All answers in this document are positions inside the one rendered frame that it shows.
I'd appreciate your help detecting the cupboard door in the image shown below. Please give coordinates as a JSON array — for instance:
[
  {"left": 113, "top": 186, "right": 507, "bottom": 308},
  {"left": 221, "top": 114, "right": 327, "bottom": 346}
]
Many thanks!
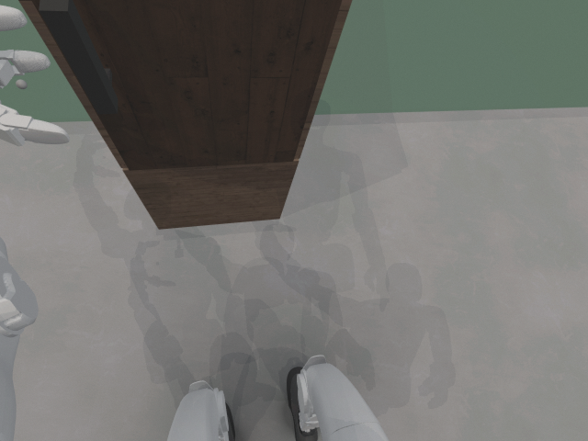
[{"left": 31, "top": 0, "right": 342, "bottom": 171}]

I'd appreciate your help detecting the left robot hand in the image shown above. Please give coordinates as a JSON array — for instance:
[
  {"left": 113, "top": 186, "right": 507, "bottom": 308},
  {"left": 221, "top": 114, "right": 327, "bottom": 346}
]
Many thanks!
[{"left": 0, "top": 6, "right": 70, "bottom": 146}]

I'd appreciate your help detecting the right robot foot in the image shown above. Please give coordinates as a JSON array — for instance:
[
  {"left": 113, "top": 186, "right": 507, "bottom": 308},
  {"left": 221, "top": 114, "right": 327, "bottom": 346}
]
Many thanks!
[{"left": 287, "top": 367, "right": 318, "bottom": 441}]

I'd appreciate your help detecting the left robot upper arm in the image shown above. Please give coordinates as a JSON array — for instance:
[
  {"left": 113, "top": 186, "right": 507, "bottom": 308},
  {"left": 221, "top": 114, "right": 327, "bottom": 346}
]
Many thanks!
[{"left": 0, "top": 256, "right": 39, "bottom": 441}]

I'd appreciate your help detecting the left robot thigh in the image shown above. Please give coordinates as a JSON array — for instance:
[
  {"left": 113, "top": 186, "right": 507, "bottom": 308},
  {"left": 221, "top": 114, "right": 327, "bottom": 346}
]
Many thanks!
[{"left": 167, "top": 388, "right": 229, "bottom": 441}]

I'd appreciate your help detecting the handle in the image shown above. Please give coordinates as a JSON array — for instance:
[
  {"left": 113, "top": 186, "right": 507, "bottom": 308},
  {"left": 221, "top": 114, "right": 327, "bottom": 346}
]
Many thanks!
[{"left": 39, "top": 0, "right": 118, "bottom": 114}]

